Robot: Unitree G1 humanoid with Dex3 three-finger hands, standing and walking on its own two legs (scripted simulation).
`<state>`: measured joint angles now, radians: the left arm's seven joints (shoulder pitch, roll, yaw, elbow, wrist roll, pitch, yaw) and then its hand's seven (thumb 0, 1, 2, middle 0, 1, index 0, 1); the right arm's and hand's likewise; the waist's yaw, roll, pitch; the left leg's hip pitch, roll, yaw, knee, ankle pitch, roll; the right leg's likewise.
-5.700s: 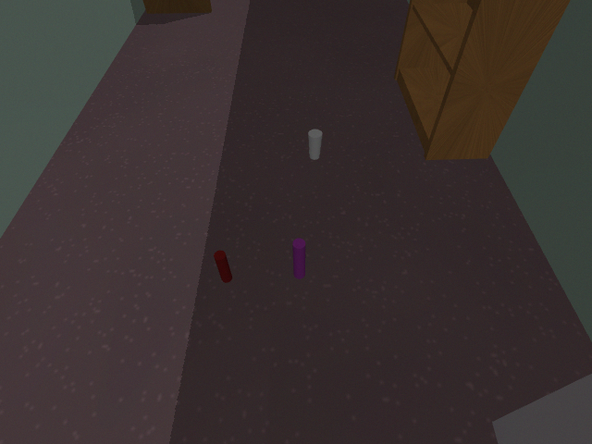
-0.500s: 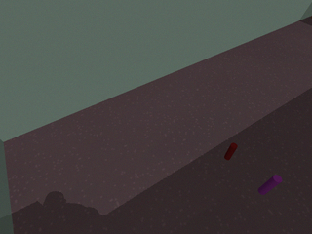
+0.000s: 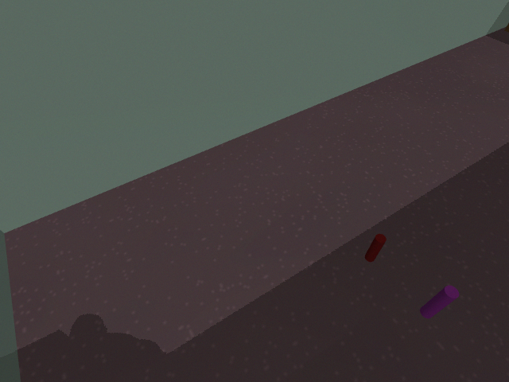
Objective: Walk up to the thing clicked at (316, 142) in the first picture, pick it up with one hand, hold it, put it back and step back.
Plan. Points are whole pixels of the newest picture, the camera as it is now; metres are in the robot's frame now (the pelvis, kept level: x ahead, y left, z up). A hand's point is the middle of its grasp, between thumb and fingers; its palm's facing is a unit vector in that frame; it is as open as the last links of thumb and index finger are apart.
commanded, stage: stand
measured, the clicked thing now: out of the picture +0.78 -1.30 -0.71
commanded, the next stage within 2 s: walk up in 0.26 s
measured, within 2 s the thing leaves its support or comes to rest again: neither
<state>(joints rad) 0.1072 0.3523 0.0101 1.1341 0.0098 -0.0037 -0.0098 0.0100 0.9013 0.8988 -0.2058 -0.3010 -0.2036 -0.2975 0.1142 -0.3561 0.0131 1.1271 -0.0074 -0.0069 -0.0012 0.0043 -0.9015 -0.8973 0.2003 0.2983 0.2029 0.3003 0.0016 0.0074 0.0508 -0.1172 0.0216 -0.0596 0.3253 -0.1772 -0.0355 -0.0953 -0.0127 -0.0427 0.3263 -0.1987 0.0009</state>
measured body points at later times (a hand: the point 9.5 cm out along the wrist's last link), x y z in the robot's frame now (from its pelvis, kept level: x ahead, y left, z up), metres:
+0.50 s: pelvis +0.04 +0.03 -0.01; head +0.04 +0.04 +0.44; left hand +0.06 +0.36 -0.14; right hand +0.13 -0.30 -0.12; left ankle +0.08 +0.16 -0.74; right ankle -0.01 -0.11 -0.75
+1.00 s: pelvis +0.24 +0.01 -0.03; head +0.26 -0.01 +0.42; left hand +0.37 +0.32 -0.12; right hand +0.24 -0.31 -0.16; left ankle +0.11 +0.16 -0.72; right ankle +0.34 -0.11 -0.75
